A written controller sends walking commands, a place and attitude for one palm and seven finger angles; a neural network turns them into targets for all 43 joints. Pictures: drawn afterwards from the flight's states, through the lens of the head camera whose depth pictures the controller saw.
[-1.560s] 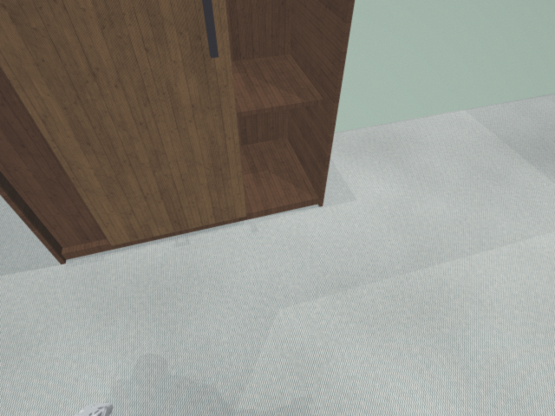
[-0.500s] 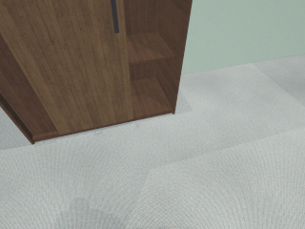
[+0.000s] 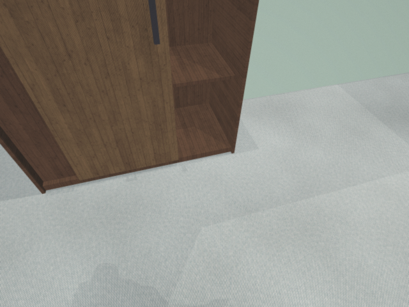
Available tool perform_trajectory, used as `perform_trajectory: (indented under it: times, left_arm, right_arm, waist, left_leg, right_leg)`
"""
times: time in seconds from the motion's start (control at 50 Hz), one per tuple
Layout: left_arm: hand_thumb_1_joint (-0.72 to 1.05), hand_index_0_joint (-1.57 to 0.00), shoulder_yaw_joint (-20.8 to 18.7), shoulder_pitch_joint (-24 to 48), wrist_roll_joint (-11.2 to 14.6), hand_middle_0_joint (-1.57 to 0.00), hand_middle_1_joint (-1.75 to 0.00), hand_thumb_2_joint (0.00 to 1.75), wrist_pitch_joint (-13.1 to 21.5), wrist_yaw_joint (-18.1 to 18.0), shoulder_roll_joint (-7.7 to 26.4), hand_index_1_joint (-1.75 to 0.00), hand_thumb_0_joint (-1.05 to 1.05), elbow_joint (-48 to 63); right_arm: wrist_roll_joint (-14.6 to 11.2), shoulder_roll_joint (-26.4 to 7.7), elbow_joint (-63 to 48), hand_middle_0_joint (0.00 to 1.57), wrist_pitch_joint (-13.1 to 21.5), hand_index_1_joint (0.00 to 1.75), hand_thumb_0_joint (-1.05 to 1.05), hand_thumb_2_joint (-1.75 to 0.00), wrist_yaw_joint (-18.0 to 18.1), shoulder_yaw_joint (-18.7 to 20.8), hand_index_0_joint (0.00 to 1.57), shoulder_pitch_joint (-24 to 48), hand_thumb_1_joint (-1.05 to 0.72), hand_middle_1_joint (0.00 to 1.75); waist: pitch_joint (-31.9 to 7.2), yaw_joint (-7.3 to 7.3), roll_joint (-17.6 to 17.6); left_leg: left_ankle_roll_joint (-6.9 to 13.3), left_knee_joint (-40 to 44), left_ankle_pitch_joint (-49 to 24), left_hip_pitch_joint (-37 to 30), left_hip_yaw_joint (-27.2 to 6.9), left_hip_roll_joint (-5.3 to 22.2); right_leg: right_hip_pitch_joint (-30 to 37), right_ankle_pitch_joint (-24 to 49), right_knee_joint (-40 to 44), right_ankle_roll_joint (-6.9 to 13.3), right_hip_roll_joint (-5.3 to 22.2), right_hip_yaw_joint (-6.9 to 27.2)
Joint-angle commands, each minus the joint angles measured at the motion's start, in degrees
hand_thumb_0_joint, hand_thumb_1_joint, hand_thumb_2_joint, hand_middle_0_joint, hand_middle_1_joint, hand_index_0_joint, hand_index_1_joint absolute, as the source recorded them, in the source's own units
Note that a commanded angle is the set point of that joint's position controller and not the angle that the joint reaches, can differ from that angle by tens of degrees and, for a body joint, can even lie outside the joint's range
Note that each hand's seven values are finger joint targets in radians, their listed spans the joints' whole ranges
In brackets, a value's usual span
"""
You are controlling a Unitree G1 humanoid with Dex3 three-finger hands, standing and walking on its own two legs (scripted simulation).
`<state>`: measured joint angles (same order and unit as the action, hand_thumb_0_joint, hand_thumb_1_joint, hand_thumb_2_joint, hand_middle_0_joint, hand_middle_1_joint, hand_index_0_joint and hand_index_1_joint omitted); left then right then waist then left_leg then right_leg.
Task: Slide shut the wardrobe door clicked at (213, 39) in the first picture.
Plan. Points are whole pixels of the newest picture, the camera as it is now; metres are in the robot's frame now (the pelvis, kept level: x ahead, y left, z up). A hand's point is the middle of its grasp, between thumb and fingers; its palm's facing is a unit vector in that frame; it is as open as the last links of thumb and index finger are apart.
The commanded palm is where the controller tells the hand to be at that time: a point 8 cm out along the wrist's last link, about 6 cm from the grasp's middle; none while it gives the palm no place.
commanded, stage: walk to a spot facing it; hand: left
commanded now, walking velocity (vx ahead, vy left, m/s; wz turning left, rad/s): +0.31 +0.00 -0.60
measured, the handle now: (153, 15) +1.03 +0.26 +0.14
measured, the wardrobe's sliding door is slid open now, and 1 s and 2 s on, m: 0.37 0.37 0.37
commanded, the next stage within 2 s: turn to face it in 1.14 s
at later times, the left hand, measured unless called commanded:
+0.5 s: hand out of the picture +0.07 +0.14 -0.17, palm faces -0.12 -0.98 -0.17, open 7.4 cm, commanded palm none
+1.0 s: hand (166, 193) +0.46 +0.15 -0.17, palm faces -0.41 -0.89 -0.22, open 7.4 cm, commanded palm none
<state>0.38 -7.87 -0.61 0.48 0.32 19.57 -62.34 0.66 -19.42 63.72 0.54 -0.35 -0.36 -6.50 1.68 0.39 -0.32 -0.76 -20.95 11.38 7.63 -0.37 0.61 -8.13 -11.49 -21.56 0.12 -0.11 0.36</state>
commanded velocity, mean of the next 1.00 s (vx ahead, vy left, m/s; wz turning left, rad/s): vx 0.26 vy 0.00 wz -0.53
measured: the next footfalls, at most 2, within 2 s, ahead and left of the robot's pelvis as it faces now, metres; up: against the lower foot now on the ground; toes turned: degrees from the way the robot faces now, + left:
left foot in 0.74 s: +0.37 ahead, +0.08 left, +0.00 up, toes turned -13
right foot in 1.20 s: +0.38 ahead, -0.21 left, +0.00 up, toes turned -43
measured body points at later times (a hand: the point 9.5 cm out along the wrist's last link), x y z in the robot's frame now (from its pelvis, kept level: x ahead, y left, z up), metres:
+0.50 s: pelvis +0.09 -0.03 -0.01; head +0.10 -0.04 +0.44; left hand +0.08 +0.19 -0.16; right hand +0.09 -0.28 -0.16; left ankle +0.14 +0.10 -0.67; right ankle +0.03 -0.11 -0.75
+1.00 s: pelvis +0.29 -0.01 -0.01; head +0.32 +0.00 +0.44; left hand +0.48 +0.20 -0.15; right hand +0.21 -0.25 -0.14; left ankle +0.34 +0.08 -0.75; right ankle +0.27 -0.14 -0.67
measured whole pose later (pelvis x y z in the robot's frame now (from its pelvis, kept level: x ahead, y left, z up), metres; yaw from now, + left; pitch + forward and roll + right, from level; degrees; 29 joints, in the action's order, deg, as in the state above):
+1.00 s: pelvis +0.29 -0.01 -0.01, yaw -30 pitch +0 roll +0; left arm -6.7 -12.1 -1.8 -1.4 2.1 14.4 -53.4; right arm 1.3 -10.1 57.0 3.9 1.3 2.9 -15.0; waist 2.5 1.1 -2.5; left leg 1.1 -26.5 15.0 10.5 15.9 5.4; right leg -34.5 -14.3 -63.3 -1.4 4.7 -4.0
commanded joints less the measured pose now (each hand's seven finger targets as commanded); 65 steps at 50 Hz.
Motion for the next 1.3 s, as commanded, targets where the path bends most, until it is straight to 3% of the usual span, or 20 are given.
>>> perform_trajectory:
  times: [0.0,0.12,0.18,0.26,0.28,0.3,0.38,0.48,0.64,0.68,0.7,0.72,0.74,0.84,1.0,1.12,1.16,1.18,1.2,1.28]
  left_arm:
    - [0.9,-0.2,-1.0,-1.2,0.0,-0.2,-0.3,0.9,-0.1,-1.1,5.8,-0.3,0.0,2.3]
    - [0.9,-0.2,-2.8,-5.1,-0.8,-0.2,-0.3,0.9,-1.5,0.8,4.6,-0.3,0.0,6.7]
    - [0.9,-0.2,-3.4,-4.2,-0.7,-0.2,-0.3,0.9,-0.4,1.6,0.6,-0.3,0.0,9.5]
    - [0.9,-0.2,-4.4,-14.6,-1.0,-0.2,-0.3,0.9,0.8,2.1,-1.4,-0.3,0.0,7.0]
    - [0.9,-0.2,-5.7,-22.5,-1.4,-0.2,-0.3,0.9,1.8,1.3,4.2,-0.3,0.0,4.7]
    - [0.9,-0.2,-6.1,-28.6,-0.4,-0.2,-0.3,0.9,2.2,0.2,7.9,-0.3,0.0,3.2]
    - [0.9,-0.2,-4.5,-21.0,-0.8,-0.2,-0.3,0.9,2.9,-1.0,1.5,-0.3,0.0,4.8]
    - [0.9,-0.2,-4.6,-19.2,-0.9,-0.2,-0.3,0.9,3.8,-1.1,0.0,-0.3,0.0,4.2]
    - [0.9,-0.2,-5.6,-19.1,-1.2,-0.2,-0.3,0.9,3.2,-1.4,0.4,-0.3,0.0,3.8]
    - [0.9,-0.2,-6.1,-16.7,-0.7,-0.2,-0.3,0.9,3.1,-1.3,0.1,-0.3,0.0,4.5]
    - [0.9,-0.2,-6.0,-18.3,-0.1,-0.2,-0.3,0.9,2.9,-0.7,-2.4,-0.3,0.0,5.3]
    - [0.9,-0.2,-5.6,-19.7,0.3,-0.2,-0.3,0.9,2.8,0.1,-5.8,-0.3,0.0,6.6]
    - [0.9,-0.2,-5.8,-16.1,-0.2,-0.2,-0.3,0.9,2.9,0.1,-4.5,-0.3,0.0,8.2]
    - [0.9,-0.2,-6.1,-12.5,-1.4,-0.2,-0.3,0.9,-0.2,2.0,-6.6,-0.3,0.0,8.1]
    - [0.9,-0.2,-5.5,-2.4,-1.2,-0.2,-0.3,0.9,-2.5,2.3,-7.1,-0.3,0.0,13.4]
    - [0.9,-0.2,-5.4,1.7,-1.2,-0.2,-0.3,0.9,-1.7,1.9,-4.4,-0.3,0.0,15.9]
    - [0.9,-0.2,-6.5,-8.6,-1.3,-0.2,-0.3,0.9,-0.3,1.4,0.0,-0.3,0.0,13.5]
    - [0.9,-0.2,-8.0,-13.3,-1.4,-0.2,-0.3,0.9,0.6,0.5,7.9,-0.3,0.0,12.7]
    - [0.9,-0.2,-8.4,-16.7,0.4,-0.2,-0.3,0.9,0.2,-0.4,10.9,-0.3,0.0,11.8]
    - [0.9,-0.2,-5.4,-1.3,-0.3,-0.2,-0.3,0.9,-0.3,-2.1,1.6,-0.3,0.0,14.9]
  right_arm:
    - [0.3,-5.4,-2.3,0.2,0.5,0.3,0.0,-0.9,0.9,0.9,0.2,-0.7,-0.9,0.3]
    - [0.7,-7.9,-5.2,0.2,-0.2,0.3,0.0,-0.9,0.9,3.3,0.2,-5.7,-0.9,0.3]
    - [0.4,-9.1,-6.0,0.2,1.2,0.3,0.0,-0.9,1.3,4.9,0.2,-9.0,-0.9,0.3]
    - [0.7,-5.7,-7.1,0.2,1.7,0.3,0.0,-0.9,1.2,4.5,0.2,-5.2,-0.9,0.3]
    - [0.0,-1.5,-9.1,0.2,1.7,0.3,0.0,-0.9,0.8,3.7,0.2,-3.9,-0.9,0.3]
    - [0.1,0.1,-12.9,0.2,2.5,0.3,0.0,-0.9,0.3,3.0,0.2,1.6,-0.9,0.3]
    - [0.7,1.6,-11.2,0.2,2.4,0.3,0.0,-0.9,0.0,3.6,0.2,1.9,-0.9,0.3]
    - [0.4,4.4,-11.3,0.2,1.2,0.3,0.0,-0.9,-0.9,4.3,0.2,-0.6,-0.9,0.3]
    - [0.0,5.2,-14.7,0.2,3.0,0.3,0.0,-0.9,-1.0,4.3,0.2,3.5,-0.9,0.3]
    - [0.3,2.3,-11.0,0.2,3.7,0.3,0.0,-0.9,0.4,5.0,0.2,-8.7,-0.9,0.3]
    - [1.0,-3.2,-8.7,0.2,4.0,0.3,0.0,-0.9,1.4,6.3,0.2,-17.6,-0.9,0.3]
    - [1.1,-9.2,-7.7,0.2,3.9,0.3,0.0,-0.9,1.6,7.3,0.2,-24.0,-0.9,0.3]
    - [0.8,-7.7,-8.4,0.2,3.2,0.3,0.0,-0.9,1.3,6.5,0.2,-21.9,-0.9,0.3]
    - [0.7,3.7,-9.9,0.2,4.6,0.3,0.0,-0.9,1.9,3.9,0.2,-8.7,-0.9,0.3]
    - [0.7,0.8,-9.2,0.2,3.5,0.3,0.0,-0.9,1.8,4.8,0.2,-11.3,-0.9,0.3]
    - [1.0,-2.0,-9.7,0.2,1.7,0.3,0.0,-0.9,1.4,5.8,0.2,-12.2,-0.9,0.3]
    - [0.5,-2.5,-10.9,0.2,1.3,0.3,0.0,-0.9,0.9,5.6,0.2,-12.0,-0.9,0.3]
    - [-0.1,1.6,-13.0,0.2,1.0,0.3,0.0,-0.9,0.4,4.6,0.2,-14.3,-0.9,0.3]
    - [-0.2,1.3,-14.8,0.2,0.7,0.3,0.0,-0.9,1.5,4.4,0.2,-10.7,-0.9,0.3]
    - [0.6,2.5,-10.5,0.2,-1.5,0.3,0.0,-0.9,1.7,3.5,0.2,-11.8,-0.9,0.3]
  waist:
    - [-3.7,-0.33,-0.1]
    - [6.4,-0.7,3.7]
    - [4.0,-1.97,10.8]
    - [1.0,4.1,4.0]
    - [-0.8,6.94,-13.4]
    - [0.1,8.58,-19.8]
    - [4.3,2.9,-1.9]
    - [4.5,0.41,-5.4]
    - [3.1,1.67,-8.8]
    - [-2.3,-3.88,-4.9]
    - [-9.4,-6.8,4.6]
    - [-14.0,-7.13,20.7]
    - [-10.0,-6.52,13.5]
    - [2.3,0.98,8.1]
    - [1.8,-0.76,8.2]
    - [0.3,-1.64,7.3]
    - [-6.4,4.15,0.8]
    - [-13.0,5.0,-15.5]
    - [-15.5,6.4,-13.3]
    - [-8.9,-1.12,-4.3]
  left_leg:
    - [1.2,1.6,-1.1,-1.6,-2.9,6.1]
    - [4.8,3.6,27.3,3.0,-7.2,10.6]
    - [10.5,7.4,19.7,-3.1,-13.1,20.2]
    - [5.3,-12.0,5.4,8.2,2.0,14.4]
    - [0.9,-32.7,11.8,23.8,10.0,6.6]
    - [-0.1,-44.0,22.9,35.5,7.9,2.1]
    - [-1.2,-46.5,9.9,34.6,1.2,7.4]
    - [-2.6,-38.1,0.6,30.3,3.6,6.8]
    - [-0.7,-17.0,1.7,17.1,5.8,3.3]
    - [0.4,-8.0,-0.8,-1.7,6.2,1.8]
    - [2.8,-5.9,2.1,-17.1,-4.1,11.6]
    - [8.0,0.6,2.9,-23.0,-25.1,27.8]
    - [10.8,6.3,13.2,-14.3,-29.2,30.3]
    - [6.5,8.9,2.0,6.8,-2.6,20.8]
    - [7.7,4.1,-19.4,1.4,12.7,19.6]
    - [5.7,-6.2,-26.0,-0.9,14.9,21.2]
    - [1.3,-26.9,-25.6,5.4,18.0,18.5]
    - [-2.8,-45.2,14.0,23.9,18.4,8.7]
    - [-3.4,-55.0,27.2,28.1,8.7,5.7]
    - [-2.7,-52.5,13.2,21.7,1.6,7.7]
  right_leg:
    - [-1.4,-0.1,3.3,1.1,6.4,6.3]
    - [-16.7,-21.0,-5.8,2.5,0.3,6.9]
    - [-22.2,-15.2,-21.6,0.9,-0.4,-1.3]
    - [-1.7,-7.8,-8.4,1.5,0.3,-4.2]
    - [10.8,-10.9,2.5,5.8,10.9,15.5]
    - [13.5,-4.0,10.0,11.5,21.3,36.2]
    - [4.1,-0.2,8.8,13.9,17.7,25.6]
    - [-1.2,2.2,10.9,11.0,12.3,14.9]
    - [0.5,13.4,4.4,8.7,11.0,13.6]
    - [-4.5,20.9,-10.0,6.4,6.6,10.8]
    - [-13.5,11.0,-24.5,4.4,2.3,7.2]
    - [-24.6,-21.0,-44.5,1.6,-4.1,0.1]
    - [-27.5,-21.9,-51.9,2.5,-1.9,2.4]
    - [-26.5,-5.4,-52.6,0.3,6.1,0.0]
    - [-24.9,-0.3,-30.1,-2.0,6.2,-4.8]
    - [-14.8,-3.3,-18.2,0.1,2.7,-7.8]
    - [3.2,6.5,-8.4,2.3,2.8,-6.2]
    - [18.8,30.1,-5.8,9.4,19.8,18.9]
    - [18.2,48.7,-4.5,15.4,26.2,24.8]
    - [-1.5,23.8,0.6,10.7,17.2,9.6]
